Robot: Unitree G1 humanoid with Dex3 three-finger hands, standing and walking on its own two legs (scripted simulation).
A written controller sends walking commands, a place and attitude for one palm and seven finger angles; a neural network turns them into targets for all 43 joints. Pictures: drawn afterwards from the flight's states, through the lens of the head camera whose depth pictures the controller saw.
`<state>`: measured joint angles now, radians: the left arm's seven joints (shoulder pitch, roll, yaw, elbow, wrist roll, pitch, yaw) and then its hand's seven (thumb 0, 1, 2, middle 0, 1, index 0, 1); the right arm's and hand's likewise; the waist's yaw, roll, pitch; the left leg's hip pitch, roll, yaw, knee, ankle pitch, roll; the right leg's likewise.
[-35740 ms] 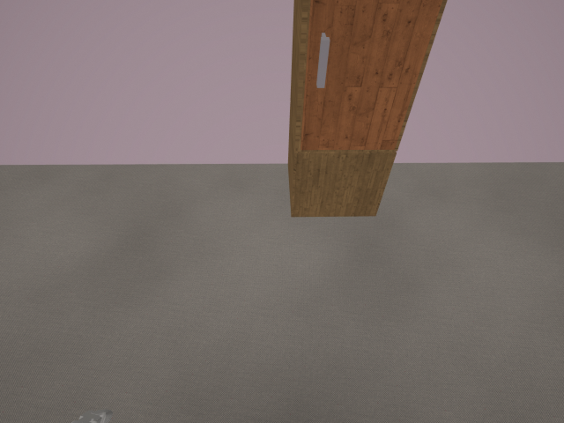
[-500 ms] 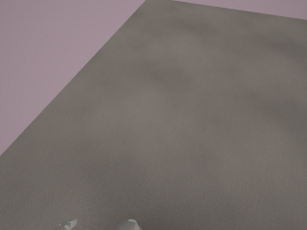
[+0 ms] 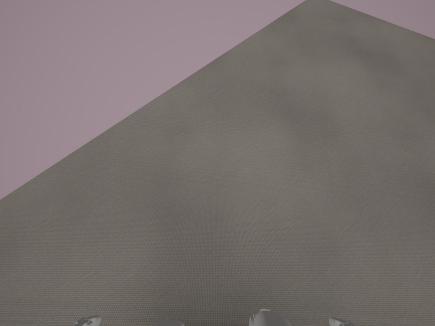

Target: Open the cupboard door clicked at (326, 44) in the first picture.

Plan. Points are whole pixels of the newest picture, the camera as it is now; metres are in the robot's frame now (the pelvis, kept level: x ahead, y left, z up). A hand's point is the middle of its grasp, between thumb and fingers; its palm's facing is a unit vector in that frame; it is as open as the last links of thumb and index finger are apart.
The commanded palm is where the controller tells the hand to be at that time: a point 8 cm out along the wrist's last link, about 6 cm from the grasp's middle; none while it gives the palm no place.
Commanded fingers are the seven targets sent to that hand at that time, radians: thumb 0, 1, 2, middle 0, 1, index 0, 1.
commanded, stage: turn to face it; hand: left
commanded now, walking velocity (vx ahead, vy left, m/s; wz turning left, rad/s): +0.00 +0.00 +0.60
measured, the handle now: out of the picture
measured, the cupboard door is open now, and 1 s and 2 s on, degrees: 41 41 41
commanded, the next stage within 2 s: none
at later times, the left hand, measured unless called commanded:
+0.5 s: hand out of the picture -0.01 +0.19 -0.18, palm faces +0.36 -0.91 -0.21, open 7.4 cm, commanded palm none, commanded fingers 0.00 0.90 0.90 -0.20 -0.30 -0.20 -0.30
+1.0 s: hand out of the picture +0.00 +0.17 -0.14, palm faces +0.57 -0.77 -0.28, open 7.4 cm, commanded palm none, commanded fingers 0.00 0.90 0.90 -0.20 -0.30 -0.20 -0.30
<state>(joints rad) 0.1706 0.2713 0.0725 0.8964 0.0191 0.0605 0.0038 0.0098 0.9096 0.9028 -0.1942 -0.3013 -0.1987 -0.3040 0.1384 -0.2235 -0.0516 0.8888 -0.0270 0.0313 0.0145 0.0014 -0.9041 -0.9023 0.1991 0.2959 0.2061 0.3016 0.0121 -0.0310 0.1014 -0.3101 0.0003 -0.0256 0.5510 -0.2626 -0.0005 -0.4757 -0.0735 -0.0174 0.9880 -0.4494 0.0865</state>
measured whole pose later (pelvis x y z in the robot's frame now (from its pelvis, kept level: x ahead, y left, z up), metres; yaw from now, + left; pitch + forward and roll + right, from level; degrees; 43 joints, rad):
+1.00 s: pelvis +0.03 -0.05 +0.00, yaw +37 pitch +1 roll +1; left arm 0.17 0.19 0.03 0.86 0.02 0.01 0.02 0.01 0.91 0.90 -0.20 -0.30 -0.20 -0.30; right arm 0.15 -0.26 -0.09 0.94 -0.02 0.08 0.03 0.00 -0.91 -0.90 0.20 0.30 0.20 0.30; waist -0.02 0.03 0.11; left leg -0.50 -0.01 -0.02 1.15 -0.43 -0.06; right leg -0.25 -0.08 -0.13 0.54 -0.30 -0.01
